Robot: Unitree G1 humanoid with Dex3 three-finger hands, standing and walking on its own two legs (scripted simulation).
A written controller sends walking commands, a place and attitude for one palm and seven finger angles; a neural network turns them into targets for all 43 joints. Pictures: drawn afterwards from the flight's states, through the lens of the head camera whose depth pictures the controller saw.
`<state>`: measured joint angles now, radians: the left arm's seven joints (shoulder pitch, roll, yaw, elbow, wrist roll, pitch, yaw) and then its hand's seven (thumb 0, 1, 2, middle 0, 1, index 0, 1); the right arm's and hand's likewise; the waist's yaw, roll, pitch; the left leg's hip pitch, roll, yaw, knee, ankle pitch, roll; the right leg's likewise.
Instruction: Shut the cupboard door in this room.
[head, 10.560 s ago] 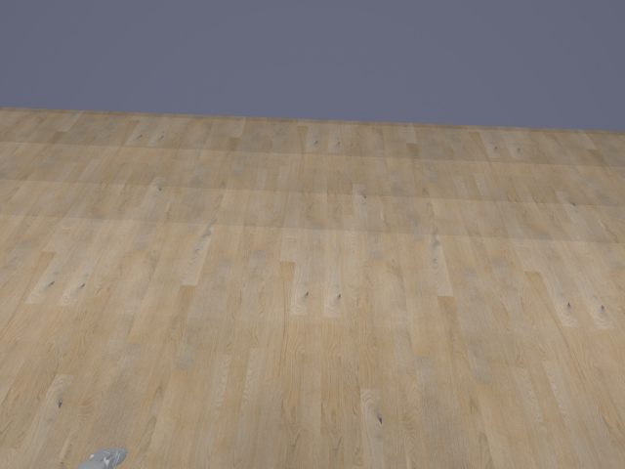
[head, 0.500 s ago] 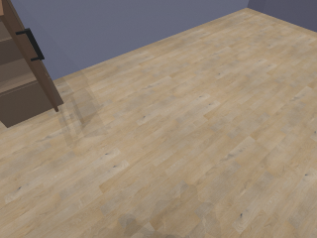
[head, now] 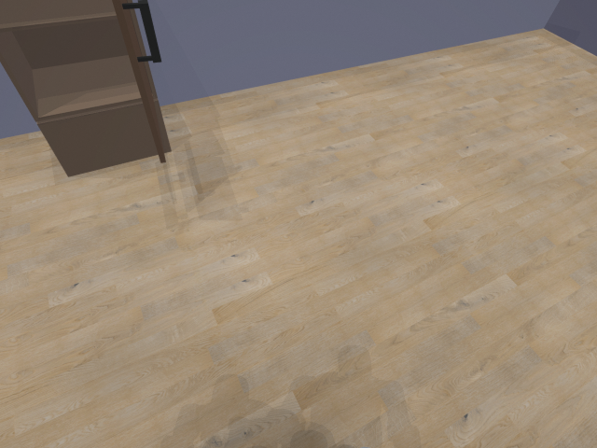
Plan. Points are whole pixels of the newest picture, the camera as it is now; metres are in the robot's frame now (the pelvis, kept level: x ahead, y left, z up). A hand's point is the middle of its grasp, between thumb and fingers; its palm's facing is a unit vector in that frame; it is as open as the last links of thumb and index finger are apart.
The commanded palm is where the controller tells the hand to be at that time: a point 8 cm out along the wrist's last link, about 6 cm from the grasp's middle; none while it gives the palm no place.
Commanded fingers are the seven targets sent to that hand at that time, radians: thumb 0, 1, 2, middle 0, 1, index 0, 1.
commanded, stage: turn or walk to find it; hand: left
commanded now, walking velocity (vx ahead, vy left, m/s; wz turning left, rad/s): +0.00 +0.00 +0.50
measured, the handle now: (142, 33) +1.08 +0.50 -0.01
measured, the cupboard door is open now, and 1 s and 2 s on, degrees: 83 83 83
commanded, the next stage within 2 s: stand and wait in 0.22 s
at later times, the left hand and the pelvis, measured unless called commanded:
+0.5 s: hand out of the picture +0.04 +0.17 -0.14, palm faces +0.19 -0.95 -0.26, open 7.4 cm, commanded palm none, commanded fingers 0.00 0.90 0.90 -0.20 -0.30 -0.20 -0.30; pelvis -0.02 -0.04 +0.01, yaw +10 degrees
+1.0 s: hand out of the picture -0.12 +0.15 -0.17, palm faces +0.29 -0.94 -0.16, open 7.4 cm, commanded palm none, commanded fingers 0.00 0.90 0.90 -0.20 -0.30 -0.20 -0.30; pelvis -0.05 -0.01 +0.02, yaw +13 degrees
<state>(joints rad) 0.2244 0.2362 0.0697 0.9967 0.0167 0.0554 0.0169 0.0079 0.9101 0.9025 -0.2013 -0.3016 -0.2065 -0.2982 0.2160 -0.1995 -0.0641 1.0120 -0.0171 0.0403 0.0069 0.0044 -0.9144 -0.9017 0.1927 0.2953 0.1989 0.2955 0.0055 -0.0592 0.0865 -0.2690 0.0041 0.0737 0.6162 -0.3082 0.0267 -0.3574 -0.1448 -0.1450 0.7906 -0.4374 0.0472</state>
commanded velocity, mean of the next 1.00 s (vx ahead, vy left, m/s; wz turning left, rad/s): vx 0.00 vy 0.00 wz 0.14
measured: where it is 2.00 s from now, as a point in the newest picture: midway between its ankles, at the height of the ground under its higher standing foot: outside the picture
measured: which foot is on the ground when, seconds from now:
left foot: down 0.00-0.44, up 0.46-0.80, down 0.82-1.00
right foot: up 0.00-0.40, down 0.42-1.00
